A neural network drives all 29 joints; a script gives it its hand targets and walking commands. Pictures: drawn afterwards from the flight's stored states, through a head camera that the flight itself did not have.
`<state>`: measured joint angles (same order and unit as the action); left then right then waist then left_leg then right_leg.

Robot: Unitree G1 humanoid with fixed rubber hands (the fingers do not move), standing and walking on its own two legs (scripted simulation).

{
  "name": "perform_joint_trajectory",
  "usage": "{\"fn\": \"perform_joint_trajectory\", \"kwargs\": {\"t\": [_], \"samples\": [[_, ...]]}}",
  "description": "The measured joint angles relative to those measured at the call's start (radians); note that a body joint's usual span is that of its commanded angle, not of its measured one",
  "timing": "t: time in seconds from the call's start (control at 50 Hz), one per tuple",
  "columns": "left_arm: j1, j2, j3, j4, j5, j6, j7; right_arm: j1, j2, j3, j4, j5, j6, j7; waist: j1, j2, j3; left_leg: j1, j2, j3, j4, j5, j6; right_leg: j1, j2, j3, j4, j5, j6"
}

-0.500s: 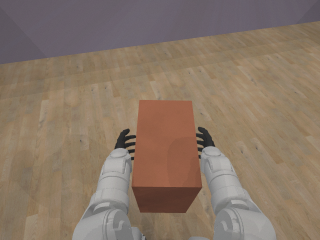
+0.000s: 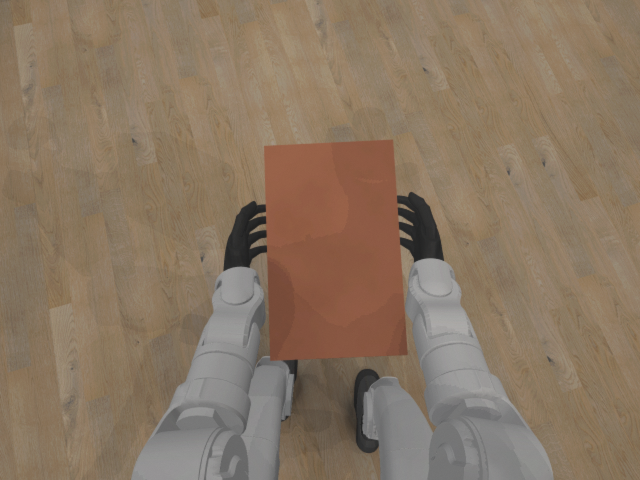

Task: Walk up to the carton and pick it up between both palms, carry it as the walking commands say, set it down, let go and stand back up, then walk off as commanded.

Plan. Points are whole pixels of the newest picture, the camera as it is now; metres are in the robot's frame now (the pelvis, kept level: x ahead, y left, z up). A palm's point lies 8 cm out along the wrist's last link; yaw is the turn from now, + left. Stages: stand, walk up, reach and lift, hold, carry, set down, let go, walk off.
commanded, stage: set down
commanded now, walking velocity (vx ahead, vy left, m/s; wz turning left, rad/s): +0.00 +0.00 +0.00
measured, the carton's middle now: (331, 254) +0.37 +0.01 -0.16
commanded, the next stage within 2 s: none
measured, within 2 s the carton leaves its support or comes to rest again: neither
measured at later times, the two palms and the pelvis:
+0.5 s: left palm (252, 272) +0.34 +0.13 -0.18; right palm (416, 271) +0.36 -0.12 -0.17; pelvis -0.03 +0.00 -0.05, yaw +0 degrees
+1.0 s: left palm (262, 255) +0.39 +0.13 -0.27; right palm (400, 258) +0.40 -0.11 -0.26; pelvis -0.03 +0.00 -0.12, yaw -2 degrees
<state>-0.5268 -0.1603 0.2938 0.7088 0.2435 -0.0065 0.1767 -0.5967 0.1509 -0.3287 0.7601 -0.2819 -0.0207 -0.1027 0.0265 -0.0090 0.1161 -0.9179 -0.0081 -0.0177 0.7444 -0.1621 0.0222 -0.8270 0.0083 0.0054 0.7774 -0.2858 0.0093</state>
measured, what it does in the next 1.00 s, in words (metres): lowers itself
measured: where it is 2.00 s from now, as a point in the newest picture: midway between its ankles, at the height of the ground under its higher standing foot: (324, 409)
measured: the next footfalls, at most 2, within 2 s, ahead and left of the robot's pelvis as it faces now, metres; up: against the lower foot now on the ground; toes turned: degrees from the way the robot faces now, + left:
none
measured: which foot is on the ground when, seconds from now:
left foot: down 0.00-1.00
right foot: down 0.00-1.00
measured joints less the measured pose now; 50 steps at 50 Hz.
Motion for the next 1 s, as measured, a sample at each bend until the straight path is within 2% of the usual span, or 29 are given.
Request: {"fn": "perform_joint_trajectory", "kwargs": {"t": [0.12,0.28,0.56,0.68,0.8,1.0], "samples": [[0.002,0.047,-0.089,-0.001,-0.067,-0.042,0.031,0.001,-0.016,0.050,-0.005,0.038,-0.047,-0.032,0.003,-0.002,-0.003,-0.112,-0.001,-0.001,0.074,-0.014,0.000,-0.111,0.002,0.000,0.075,-0.017,0.002],[-0.004,0.067,-0.149,0.002,-0.107,-0.057,0.060,0.001,-0.037,0.065,0.018,0.057,-0.079,-0.066,0.003,-0.004,-0.002,-0.197,-0.003,-0.003,0.145,-0.026,0.000,-0.197,0.002,0.000,0.155,-0.037,0.002],[-0.162,0.100,-0.113,0.099,-0.116,-0.065,0.062,-0.121,-0.077,0.065,0.081,0.089,-0.074,-0.101,0.004,-0.014,0.001,-0.369,-0.008,-0.008,0.237,-0.037,0.000,-0.377,0.005,0.000,0.267,-0.059,0.002],[-0.209,0.123,-0.122,0.102,-0.124,-0.065,0.054,-0.155,-0.077,0.065,0.061,0.103,-0.071,-0.114,0.006,-0.016,0.002,-0.472,-0.008,-0.009,0.298,-0.056,0.000,-0.479,0.008,0.000,0.329,-0.080,0.002],[-0.241,0.144,-0.163,0.072,-0.166,-0.056,0.053,-0.160,-0.078,0.070,-0.018,0.128,-0.057,-0.118,0.010,-0.017,0.001,-0.571,-0.004,-0.011,0.372,-0.078,0.000,-0.573,0.015,0.000,0.395,-0.100,0.004],[-0.336,0.155,-0.142,0.068,-0.168,0.008,0.052,-0.247,-0.110,0.070,-0.015,0.152,0.002,-0.120,0.013,-0.016,0.001,-0.707,-0.004,-0.013,0.531,-0.131,0.000,-0.701,0.022,0.000,0.549,-0.156,0.005]]}}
